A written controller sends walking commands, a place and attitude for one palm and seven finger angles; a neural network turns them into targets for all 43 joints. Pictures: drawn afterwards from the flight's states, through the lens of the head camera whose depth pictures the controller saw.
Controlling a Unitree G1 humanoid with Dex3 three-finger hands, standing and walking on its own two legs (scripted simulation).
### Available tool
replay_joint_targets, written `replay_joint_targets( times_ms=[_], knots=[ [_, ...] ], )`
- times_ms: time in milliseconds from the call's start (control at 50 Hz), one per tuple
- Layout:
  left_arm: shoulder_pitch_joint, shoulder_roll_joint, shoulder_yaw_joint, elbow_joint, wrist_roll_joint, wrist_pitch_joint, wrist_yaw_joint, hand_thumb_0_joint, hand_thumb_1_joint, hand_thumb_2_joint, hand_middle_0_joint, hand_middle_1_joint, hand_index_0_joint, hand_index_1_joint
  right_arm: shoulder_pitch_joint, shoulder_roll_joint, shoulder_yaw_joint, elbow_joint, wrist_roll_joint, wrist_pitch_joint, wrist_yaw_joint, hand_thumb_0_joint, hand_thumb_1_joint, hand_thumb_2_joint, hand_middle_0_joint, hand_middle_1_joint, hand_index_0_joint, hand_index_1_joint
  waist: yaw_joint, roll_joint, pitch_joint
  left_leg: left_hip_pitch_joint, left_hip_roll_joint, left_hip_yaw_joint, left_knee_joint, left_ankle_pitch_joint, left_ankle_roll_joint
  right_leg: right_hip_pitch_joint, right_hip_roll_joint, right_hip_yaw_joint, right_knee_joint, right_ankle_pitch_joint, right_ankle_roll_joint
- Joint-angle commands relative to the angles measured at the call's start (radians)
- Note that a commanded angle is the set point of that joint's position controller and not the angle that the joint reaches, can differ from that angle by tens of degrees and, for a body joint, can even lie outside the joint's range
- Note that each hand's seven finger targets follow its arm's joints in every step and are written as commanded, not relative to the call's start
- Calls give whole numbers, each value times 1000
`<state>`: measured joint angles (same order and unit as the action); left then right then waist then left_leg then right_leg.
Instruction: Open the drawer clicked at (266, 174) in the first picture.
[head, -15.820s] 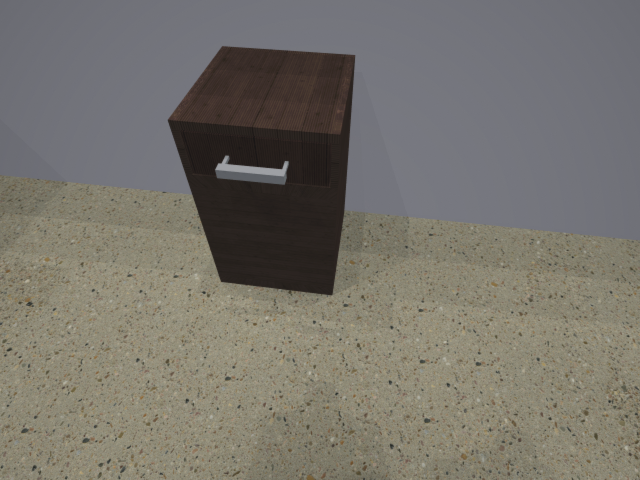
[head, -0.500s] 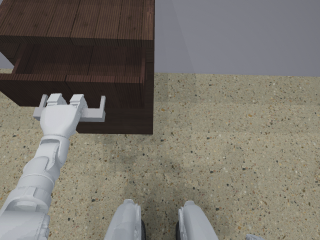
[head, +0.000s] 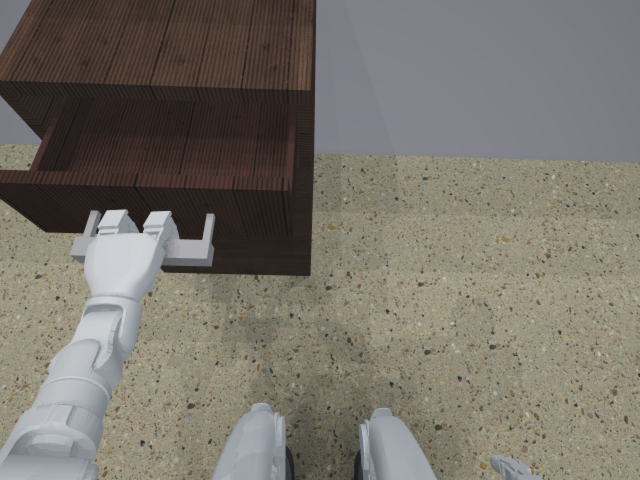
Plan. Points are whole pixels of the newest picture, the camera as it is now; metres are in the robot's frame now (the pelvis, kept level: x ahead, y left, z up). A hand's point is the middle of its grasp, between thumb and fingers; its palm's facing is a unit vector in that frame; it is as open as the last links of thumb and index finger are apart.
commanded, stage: pull the drawer open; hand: left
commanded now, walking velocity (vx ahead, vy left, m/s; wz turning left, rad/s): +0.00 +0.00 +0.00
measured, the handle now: (148, 235) +0.43 +0.25 -0.04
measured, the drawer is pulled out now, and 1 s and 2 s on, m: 0.14 0.18 0.24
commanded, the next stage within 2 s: none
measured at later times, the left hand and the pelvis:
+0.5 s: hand (141, 289) +0.36 +0.25 -0.06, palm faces -0.05 -0.05 -1.00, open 5.9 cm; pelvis +0.00 +0.00 +0.00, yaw +0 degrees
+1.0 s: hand (138, 302) +0.34 +0.25 -0.06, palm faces -0.05 -0.04 -1.00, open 5.9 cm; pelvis +0.00 +0.00 +0.00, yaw +0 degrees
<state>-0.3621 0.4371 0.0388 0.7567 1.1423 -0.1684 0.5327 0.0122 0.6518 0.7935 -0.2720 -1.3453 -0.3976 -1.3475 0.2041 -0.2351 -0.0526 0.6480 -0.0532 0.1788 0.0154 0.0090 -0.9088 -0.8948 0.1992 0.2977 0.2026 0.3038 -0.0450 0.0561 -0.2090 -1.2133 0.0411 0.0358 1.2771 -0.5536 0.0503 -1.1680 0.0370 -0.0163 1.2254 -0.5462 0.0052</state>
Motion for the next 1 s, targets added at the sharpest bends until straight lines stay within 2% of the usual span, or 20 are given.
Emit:
replay_joint_targets(
  times_ms=[0, 40, 160, 220, 240, 300, 320, 380, 420, 440, 520, 540, 620, 660, 700, 720, 760, 820, 900, 980],
  knots=[
    [-97, 190, 90, -129, -26, -8, 36, 0, 900, 900, -400, -1350, -400, -1350, 87, -157, -52, -77, -4, -26, -18, 0, -900, -900, 200, 300, 200, 300, 19, -11, -412, 389, -31, -53, -138, 446, -7, 203, 35, -24, -125, 382, -58],
    [-105, 186, 84, -124, -17, -11, 37, 0, 900, 900, -400, -1350, -400, -1350, 82, -156, -52, -75, -4, -30, -20, 0, -900, -900, 200, 300, 200, 300, 14, -17, -395, 373, -32, -49, -136, 424, -5, 193, 33, -23, -127, 370, -57],
    [-40, 207, 115, -152, -17, -3, 42, 0, 900, 900, -400, -1350, -400, -1350, 69, -159, -50, -88, -6, -27, -16, 0, -900, -900, 200, 300, 200, 300, 37, 13, -406, 393, -32, -54, -142, 454, -10, 199, 34, -23, -121, 377, -64],
    [-49, 164, 73, -190, -14, 3, 46, 0, 900, 900, -400, -1350, -400, -1350, 62, -156, -51, -96, -4, -26, -12, 0, -900, -900, 200, 300, 200, 300, 27, 40, -424, 427, -27, -55, -145, 457, -12, 173, 34, -30, -124, 359, -61],
    [-14, 182, 96, -170, -16, 7, 46, 0, 900, 900, -400, -1350, -400, -1350, 63, -156, -52, -97, -2, -26, -14, 0, -900, -900, 200, 300, 200, 300, 37, 2, -419, 409, -30, -53, -144, 447, -11, 195, 36, -29, -123, 362, -62],
    [-22, 169, 83, -169, -23, 11, 41, 0, 900, 900, -400, -1350, -400, -1350, 59, -155, -50, -99, -2, -30, -16, 0, -900, -900, 200, 300, 200, 300, 26, -6, -400, 390, -31, -51, -141, 420, -8, 192, 36, -26, -128, 351, -59],
    [-25, 198, 102, -183, -17, 6, 41, 0, 900, 900, -400, -1350, -400, -1350, 59, -157, -49, -101, -2, -31, -19, 0, -900, -900, 200, 300, 200, 300, 34, -3, -414, 385, -31, -51, -143, 422, -9, 198, 34, -25, -122, 354, -59],
    [0, 188, 96, -184, -16, 11, 39, 0, 900, 900, -400, -1350, -400, -1350, 54, -156, -47, -104, -1, -34, -19, 0, -900, -900, 200, 300, 200, 300, 37, 16, -416, 393, -33, -47, -146, 430, -9, 197, 33, -25, -121, 358, -59],
    [4, 190, 101, -177, -20, 11, 38, 0, 900, 900, -400, -1350, -400, -1350, 52, -156, -47, -104, -1, -36, -20, 0, -900, -900, 200, 300, 200, 300, 33, -21, -398, 369, -33, -48, -141, 409, -6, 198, 34, -23, -126, 352, -58],
    [5, 189, 97, -161, -19, 12, 37, 0, 900, 900, -400, -1350, -400, -1350, 48, -156, -47, -101, -1, -37, -22, 0, -900, -900, 200, 300, 200, 300, 31, -14, -369, 360, -34, -48, -141, 388, -7, 189, 35, -21, -129, 334, -60],
    [-3, 182, 90, -208, -14, 10, 40, 0, 900, 900, -400, -1350, -400, -1350, 45, -156, -47, -108, -2, -39, -20, 0, -900, -900, 200, 300, 200, 300, 36, 18, -409, 395, -31, -52, -146, 412, -10, 177, 33, -27, -121, 333, -61],
    [41, 175, 95, -185, -19, 15, 41, 0, 900, 900, -400, -1350, -400, -1350, 47, -154, -49, -108, -1, -39, -21, 0, -900, -900, 200, 300, 200, 300, 40, -10, -403, 388, -34, -48, -143, 411, -8, 193, 35, -26, -125, 342, -60],
    [76, 177, 98, -217, -26, 19, 37, 0, 900, 900, -400, -1350, -400, -1350, 44, -154, -46, -117, 0, -36, -20, 0, -900, -900, 200, 300, 200, 300, 44, -15, -398, 390, -32, -53, -149, 421, -11, 203, 37, -26, -125, 349, -61],
    [70, 176, 101, -243, -25, 17, 39, 0, 900, 900, -400, -1350, -400, -1350, 41, -152, -47, -118, 0, -37, -21, 0, -900, -900, 200, 300, 200, 300, 47, 21, -406, 401, -32, -56, -152, 433, -13, 195, 36, -28, -119, 347, -63],
    [93, 182, 108, -244, -24, 18, 42, 0, 900, 900, -400, -1350, -400, -1350, 40, -153, -47, -118, -1, -37, -21, 0, -900, -900, 200, 300, 200, 300, 48, -10, -404, 400, -31, -54, -148, 437, -11, 201, 37, -26, -120, 356, -61],
    [109, 150, 84, -238, -31, 23, 42, 0, 900, 900, -400, -1350, -400, -1350, 37, -150, -47, -122, 0, -41, -20, 0, -900, -900, 200, 300, 200, 300, 40, -22, -386, 393, -32, -53, -148, 417, -9, 205, 38, -25, -129, 348, -60],
    [74, 177, 105, -262, -23, 17, 46, 0, 900, 900, -400, -1350, -400, -1350, 35, -154, -47, -117, -2, -41, -22, 0, -900, -900, 200, 300, 200, 300, 40, 1, -392, 399, -29, -59, -150, 429, -12, 188, 35, -28, -120, 345, -61],
    [100, 150, 81, -243, -24, 26, 49, 0, 900, 900, -400, -1350, -400, -1350, 34, -152, -46, -117, 0, -44, -19, 0, -900, -900, 200, 300, 200, 300, 40, 1, -357, 392, -31, -58, -153, 409, -12, 180, 38, -32, -126, 324, -63],
    [91, 140, 70, -257, -17, 30, 53, 0, 900, 900, -400, -1350, -400, -1350, 28, -152, -47, -119, -1, -41, -19, 0, -900, -900, 200, 300, 200, 300, 35, 2, -373, 405, -32, -58, -153, 403, -13, 162, 35, -34, -126, 312, -60],
    [138, 151, 84, -264, -24, 40, 50, 0, 900, 900, -400, -1350, -400, -1350, 33, -151, -47, -122, 0, -44, -20, 0, -900, -900, 200, 300, 200, 300, 50, 3, -397, 413, -36, -56, -151, 429, -12, 201, 38, -28, -122, 347, -62]
  ],
)
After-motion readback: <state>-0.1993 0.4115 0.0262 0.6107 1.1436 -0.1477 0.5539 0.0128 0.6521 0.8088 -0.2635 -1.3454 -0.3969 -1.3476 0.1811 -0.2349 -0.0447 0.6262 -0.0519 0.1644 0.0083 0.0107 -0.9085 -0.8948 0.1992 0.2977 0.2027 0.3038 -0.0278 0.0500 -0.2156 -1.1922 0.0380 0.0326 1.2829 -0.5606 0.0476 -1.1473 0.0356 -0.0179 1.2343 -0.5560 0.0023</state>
